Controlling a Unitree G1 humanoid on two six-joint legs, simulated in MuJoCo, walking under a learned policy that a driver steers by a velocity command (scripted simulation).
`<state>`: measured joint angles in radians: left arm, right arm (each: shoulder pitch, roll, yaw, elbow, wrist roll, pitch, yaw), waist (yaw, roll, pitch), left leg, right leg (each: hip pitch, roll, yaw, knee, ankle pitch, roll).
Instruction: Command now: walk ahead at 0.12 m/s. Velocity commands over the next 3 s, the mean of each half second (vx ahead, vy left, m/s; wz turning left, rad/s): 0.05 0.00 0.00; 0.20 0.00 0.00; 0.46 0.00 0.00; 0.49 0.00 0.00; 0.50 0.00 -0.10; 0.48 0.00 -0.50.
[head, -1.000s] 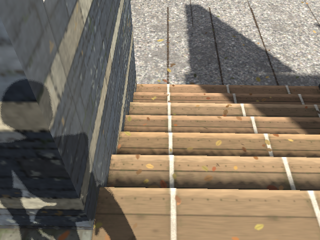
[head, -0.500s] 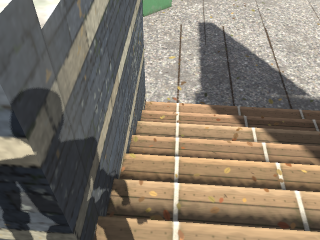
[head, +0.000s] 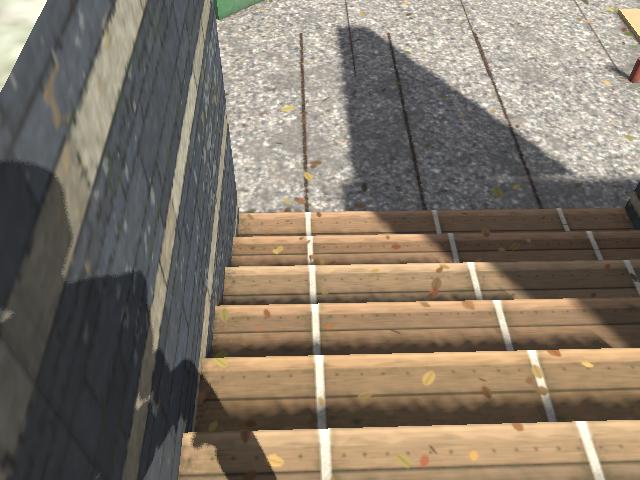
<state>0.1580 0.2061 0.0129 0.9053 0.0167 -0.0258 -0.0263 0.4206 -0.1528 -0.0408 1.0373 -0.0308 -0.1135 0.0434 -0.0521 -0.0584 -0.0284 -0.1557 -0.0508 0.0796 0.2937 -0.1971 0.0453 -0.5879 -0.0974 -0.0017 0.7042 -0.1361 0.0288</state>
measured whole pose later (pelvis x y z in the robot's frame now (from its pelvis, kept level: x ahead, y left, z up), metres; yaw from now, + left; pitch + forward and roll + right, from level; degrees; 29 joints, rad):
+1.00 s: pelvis +0.13 -0.07 -0.01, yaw +1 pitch +0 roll -1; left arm 0.32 0.21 0.04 1.06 0.05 -0.13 0.00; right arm 0.34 -0.20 -0.05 1.09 -0.09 -0.11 0.02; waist 0.03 0.01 -0.02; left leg -0.45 0.04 -0.06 1.29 -0.38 0.10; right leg -0.23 0.06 -0.10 0.49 -0.26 -0.09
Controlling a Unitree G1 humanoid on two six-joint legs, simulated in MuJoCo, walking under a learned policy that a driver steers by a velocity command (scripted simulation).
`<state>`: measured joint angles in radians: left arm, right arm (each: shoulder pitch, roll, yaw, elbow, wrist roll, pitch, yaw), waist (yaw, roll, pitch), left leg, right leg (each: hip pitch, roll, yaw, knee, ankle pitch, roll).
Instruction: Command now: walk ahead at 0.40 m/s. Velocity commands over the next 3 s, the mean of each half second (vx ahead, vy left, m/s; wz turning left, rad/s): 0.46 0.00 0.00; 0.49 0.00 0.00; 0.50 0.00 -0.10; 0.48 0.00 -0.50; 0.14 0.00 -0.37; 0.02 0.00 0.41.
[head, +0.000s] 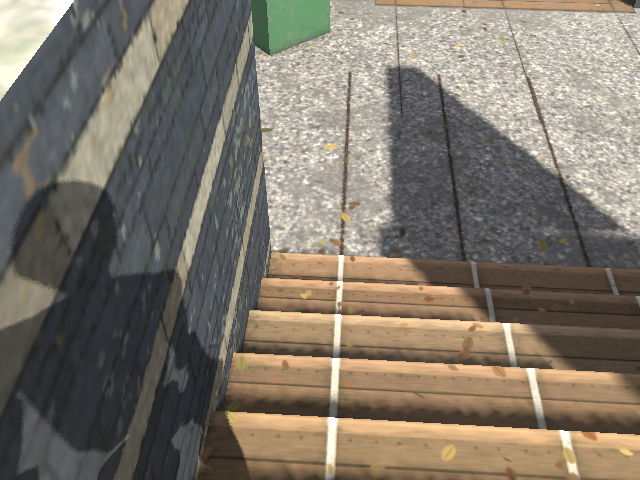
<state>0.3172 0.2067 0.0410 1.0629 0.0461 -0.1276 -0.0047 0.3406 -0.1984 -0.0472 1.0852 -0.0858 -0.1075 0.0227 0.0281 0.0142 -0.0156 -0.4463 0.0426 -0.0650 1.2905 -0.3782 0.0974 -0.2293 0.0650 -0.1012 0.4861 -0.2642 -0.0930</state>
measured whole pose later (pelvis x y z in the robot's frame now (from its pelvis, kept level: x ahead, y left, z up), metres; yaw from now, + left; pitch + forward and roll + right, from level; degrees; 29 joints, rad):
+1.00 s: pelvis +0.41 -0.02 -0.17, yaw -1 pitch +4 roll -2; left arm 0.41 0.19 -0.01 1.09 0.06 -0.11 0.00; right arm 0.36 -0.17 0.00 0.94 -0.12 -0.05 0.09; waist -0.01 0.04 -0.05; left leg -0.85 0.11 -0.06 1.40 -0.01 0.14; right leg -0.34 0.07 -0.11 0.62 -0.34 -0.09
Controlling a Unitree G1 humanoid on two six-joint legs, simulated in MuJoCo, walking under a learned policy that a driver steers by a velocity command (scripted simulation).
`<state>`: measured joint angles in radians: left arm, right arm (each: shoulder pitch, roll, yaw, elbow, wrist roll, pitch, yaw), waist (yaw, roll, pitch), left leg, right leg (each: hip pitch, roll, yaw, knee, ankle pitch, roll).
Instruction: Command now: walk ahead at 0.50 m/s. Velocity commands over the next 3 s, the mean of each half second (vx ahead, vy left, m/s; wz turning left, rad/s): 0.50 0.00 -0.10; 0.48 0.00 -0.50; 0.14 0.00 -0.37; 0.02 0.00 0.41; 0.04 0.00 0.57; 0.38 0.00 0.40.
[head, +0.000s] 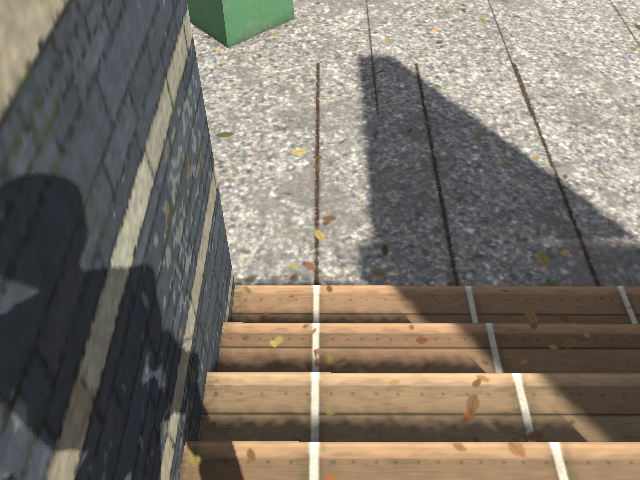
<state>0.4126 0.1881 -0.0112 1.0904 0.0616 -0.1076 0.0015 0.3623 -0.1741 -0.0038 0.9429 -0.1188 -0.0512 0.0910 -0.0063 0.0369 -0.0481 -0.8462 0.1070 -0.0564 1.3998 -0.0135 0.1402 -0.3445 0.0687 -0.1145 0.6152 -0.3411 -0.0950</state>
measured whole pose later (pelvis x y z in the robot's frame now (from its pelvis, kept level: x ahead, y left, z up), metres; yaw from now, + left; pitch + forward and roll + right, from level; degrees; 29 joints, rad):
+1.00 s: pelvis +0.51 -0.03 -0.30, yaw -21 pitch +3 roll +1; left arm 0.15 0.26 0.06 0.91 0.06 -0.10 -0.06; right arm 0.48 -0.17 0.00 1.06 -0.06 -0.08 0.08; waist -0.09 -0.02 0.04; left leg -0.36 0.09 0.06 1.78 -0.83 -0.01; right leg -0.41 0.00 -0.10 0.52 -0.19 -0.12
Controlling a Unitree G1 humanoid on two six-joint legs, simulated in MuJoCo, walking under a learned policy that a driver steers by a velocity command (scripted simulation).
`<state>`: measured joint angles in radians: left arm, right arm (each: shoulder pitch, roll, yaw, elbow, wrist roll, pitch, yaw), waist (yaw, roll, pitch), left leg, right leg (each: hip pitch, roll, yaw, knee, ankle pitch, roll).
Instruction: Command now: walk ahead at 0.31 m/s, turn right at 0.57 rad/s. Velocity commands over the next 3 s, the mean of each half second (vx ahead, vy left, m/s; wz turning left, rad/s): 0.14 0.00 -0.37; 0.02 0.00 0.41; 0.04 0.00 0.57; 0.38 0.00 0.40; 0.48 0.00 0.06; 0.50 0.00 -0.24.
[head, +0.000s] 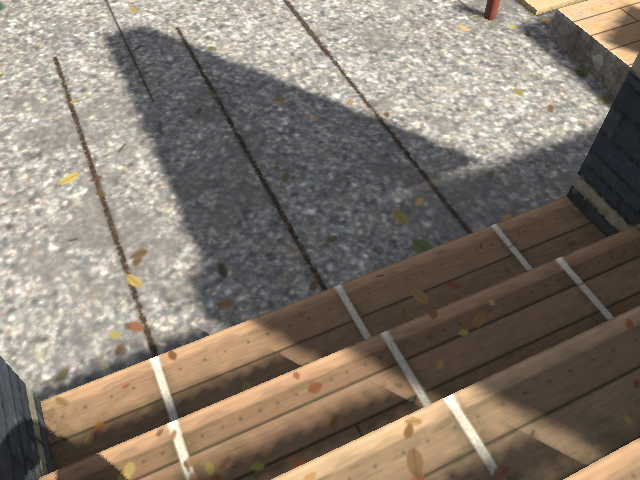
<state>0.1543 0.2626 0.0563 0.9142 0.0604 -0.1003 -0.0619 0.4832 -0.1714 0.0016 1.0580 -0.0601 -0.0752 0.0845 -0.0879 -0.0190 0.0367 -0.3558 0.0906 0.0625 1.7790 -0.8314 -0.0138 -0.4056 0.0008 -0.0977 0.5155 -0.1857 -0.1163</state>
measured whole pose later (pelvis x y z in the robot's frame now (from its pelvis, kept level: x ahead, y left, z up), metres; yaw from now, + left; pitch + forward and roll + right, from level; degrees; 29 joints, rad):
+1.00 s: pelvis +0.19 +0.05 -0.15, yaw +5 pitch +5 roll -2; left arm 0.15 0.21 -0.05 0.48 0.04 0.01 -0.03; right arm 0.45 -0.29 0.01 0.82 -0.04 -0.10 -0.02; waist -0.08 0.03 -0.02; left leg -0.49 -0.09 -0.29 0.47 -0.07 0.02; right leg -0.75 0.02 -0.05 1.63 -0.84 0.00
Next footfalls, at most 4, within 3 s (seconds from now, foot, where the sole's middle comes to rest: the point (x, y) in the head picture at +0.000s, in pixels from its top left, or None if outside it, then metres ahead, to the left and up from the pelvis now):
0.38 left None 0.32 0.17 -0.92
1.02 right None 0.17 -0.07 -0.77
1.68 left None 0.10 0.17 -0.77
2.02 right None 0.39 0.07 -0.92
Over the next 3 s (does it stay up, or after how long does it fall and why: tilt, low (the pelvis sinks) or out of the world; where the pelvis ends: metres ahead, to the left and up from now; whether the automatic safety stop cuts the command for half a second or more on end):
stays up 0.74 0.35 -0.40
